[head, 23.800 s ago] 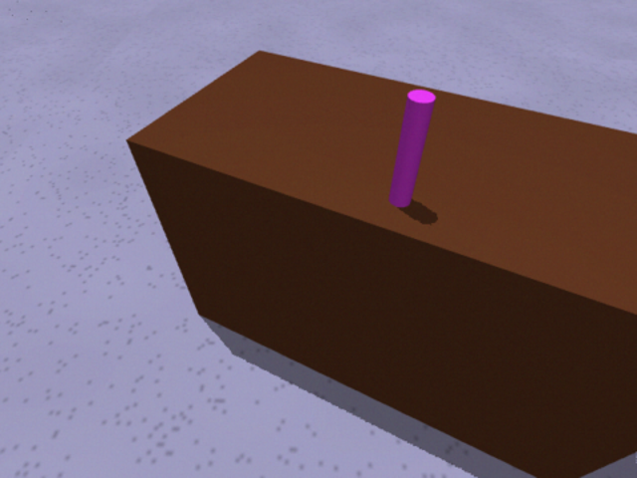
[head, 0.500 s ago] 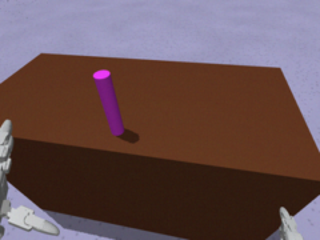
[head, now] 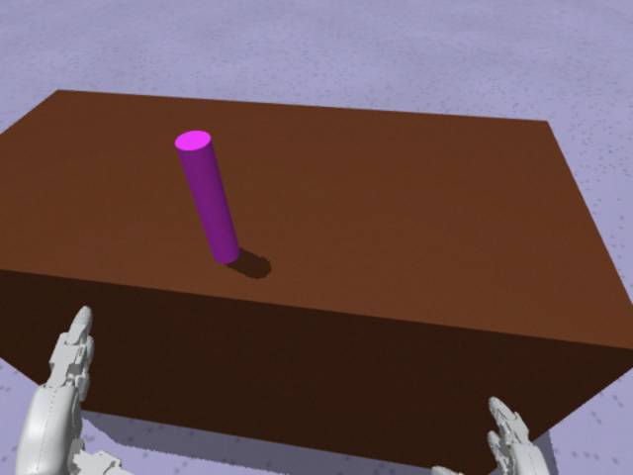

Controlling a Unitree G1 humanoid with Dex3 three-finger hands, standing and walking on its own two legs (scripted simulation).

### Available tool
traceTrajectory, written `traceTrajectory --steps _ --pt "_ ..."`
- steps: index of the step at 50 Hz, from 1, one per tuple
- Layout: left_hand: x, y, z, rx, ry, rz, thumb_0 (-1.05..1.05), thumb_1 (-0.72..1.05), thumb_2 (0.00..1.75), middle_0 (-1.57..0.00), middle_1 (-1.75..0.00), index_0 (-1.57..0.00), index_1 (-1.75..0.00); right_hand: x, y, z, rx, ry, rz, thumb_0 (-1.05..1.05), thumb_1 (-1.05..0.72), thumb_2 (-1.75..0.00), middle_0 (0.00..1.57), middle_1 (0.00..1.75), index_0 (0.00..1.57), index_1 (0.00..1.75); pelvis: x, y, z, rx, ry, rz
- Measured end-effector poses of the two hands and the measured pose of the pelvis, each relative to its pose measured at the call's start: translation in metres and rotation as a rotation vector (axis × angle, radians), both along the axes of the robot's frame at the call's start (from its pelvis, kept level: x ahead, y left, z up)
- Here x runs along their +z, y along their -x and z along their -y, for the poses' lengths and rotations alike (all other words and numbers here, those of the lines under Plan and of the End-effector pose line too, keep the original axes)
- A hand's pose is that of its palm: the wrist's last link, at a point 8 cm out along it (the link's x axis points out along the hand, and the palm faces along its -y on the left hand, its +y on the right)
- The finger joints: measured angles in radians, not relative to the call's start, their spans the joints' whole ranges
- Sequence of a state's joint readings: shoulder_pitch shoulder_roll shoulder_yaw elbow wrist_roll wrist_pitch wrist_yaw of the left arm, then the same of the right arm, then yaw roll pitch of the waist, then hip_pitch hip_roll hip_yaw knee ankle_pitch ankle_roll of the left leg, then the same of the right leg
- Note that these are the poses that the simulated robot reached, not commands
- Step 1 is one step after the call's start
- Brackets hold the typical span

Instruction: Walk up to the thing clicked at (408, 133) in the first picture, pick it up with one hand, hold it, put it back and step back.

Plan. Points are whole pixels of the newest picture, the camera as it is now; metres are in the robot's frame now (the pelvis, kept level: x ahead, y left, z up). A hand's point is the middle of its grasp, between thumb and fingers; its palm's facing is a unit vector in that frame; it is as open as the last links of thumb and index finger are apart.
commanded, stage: home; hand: left
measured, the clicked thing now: (212, 205) +0.45 +0.20 +0.10
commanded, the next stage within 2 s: none
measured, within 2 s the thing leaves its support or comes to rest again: neither
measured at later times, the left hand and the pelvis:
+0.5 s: hand (200, 449) +0.18 +0.18 -0.09, palm faces +0.11 -0.97 -0.23, open 17.6 cm; pelvis +0.01 +0.00 -0.01, yaw +0 degrees
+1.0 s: hand out of the picture +0.11 +0.25 -0.14, palm faces -0.06 -0.92 -0.39, open 17.6 cm; pelvis +0.00 +0.00 -0.01, yaw -1 degrees
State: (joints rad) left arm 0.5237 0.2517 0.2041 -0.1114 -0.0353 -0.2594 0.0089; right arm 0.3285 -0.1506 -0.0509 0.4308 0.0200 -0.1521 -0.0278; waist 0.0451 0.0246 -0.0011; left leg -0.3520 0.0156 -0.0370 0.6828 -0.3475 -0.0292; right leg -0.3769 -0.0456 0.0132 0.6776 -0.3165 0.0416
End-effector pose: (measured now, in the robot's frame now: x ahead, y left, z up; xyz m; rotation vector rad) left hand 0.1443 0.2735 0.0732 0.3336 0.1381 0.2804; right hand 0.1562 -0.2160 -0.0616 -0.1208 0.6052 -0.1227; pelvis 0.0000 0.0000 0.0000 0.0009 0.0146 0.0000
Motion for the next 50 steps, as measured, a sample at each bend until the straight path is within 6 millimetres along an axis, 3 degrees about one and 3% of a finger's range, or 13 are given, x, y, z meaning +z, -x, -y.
traceTrajectory --steps 11,16,21,26,37,39,44,50 --pt "-0.1 0.001 0.036 -0.023 0.201 -0.337 -0.01 -0.58 0.03 -0.05 -0.05 -0.05 -0.04 0.004 -0.009 0.009 -0.012 0.076 -0.01 0.0 -0.66 -0.76 0.17 0.26 0.18 0.26 -0.004 -0.005 -0.001 0.007 0.003 -0.038" --pt "-0.129 -0.005 0.047 -0.033 0.24 -0.44 -0.01 -0.57 0.03 -0.05 -0.05 -0.06 -0.04 -0.001 -0.006 0.008 -0.004 0.089 -0.037 0.01 -0.8 -0.84 0.19 0.28 0.2 0.28 -0.007 -0.007 -0.001 0.003 0.008 -0.053" --pt "-0.139 -0.012 0.045 -0.012 0.229 -0.464 -0.01 -0.58 0.03 -0.05 -0.05 -0.06 -0.04 -0.019 0.002 0.014 -0.018 0.107 -0.123 0.01 -0.86 -0.88 0.2 0.29 0.2 0.29 -0.012 -0.009 -0.002 0.001 0.018 -0.062" --pt "-0.135 -0.018 0.042 -0.005 0.201 -0.46 -0.01 -0.58 0.03 -0.05 -0.05 -0.05 -0.04 -0.031 0.011 0.017 -0.047 0.103 -0.168 0.01 -0.89 -0.89 0.2 0.3 0.21 0.3 -0.015 -0.011 -0.004 -0.004 0.023 -0.065" --pt "-0.135 -0.016 0.045 0.007 0.187 -0.477 -0.01 -0.59 0.02 -0.05 -0.05 -0.05 -0.04 -0.037 0.011 0.018 -0.052 0.09 -0.163 0.01 -0.9 -0.9 0.2 0.3 0.21 0.3 -0.019 -0.008 -0.003 -0.01 0.021 -0.075" --pt "-0.143 -0.014 0.043 -0.037 0.14 -0.52 -0.01 -0.58 0.03 -0.05 -0.05 -0.05 -0.04 -0.04 0.011 0.02 -0.001 0.116 -0.196 0.01 -0.9 -0.9 0.2 0.3 0.21 0.3 -0.018 -0.007 -0.002 -0.01 0.014 -0.054" --pt "-0.166 0.007 0.016 -0.05 0.068 -0.699 -0.01 -0.58 0.03 -0.05 -0.05 -0.06 -0.04 -0.047 0.025 0.047 0.013 0.148 -0.312 0.01 -0.9 -0.9 0.2 0.3 0.21 0.3 -0.016 -0.004 0.001 -0.01 0.002 -0.007" --pt "-0.172 0.043 -0.016 0.022 0.033 -0.842 -0.01 -0.57 0.03 -0.05 -0.05 -0.06 -0.04 -0.043 0.06 0.08 -0.042 0.193 -0.419 0.01 -0.9 -0.9 0.2 0.3 0.21 0.3 -0.008 0.001 0.002 -0.01 -0.004 0.031"
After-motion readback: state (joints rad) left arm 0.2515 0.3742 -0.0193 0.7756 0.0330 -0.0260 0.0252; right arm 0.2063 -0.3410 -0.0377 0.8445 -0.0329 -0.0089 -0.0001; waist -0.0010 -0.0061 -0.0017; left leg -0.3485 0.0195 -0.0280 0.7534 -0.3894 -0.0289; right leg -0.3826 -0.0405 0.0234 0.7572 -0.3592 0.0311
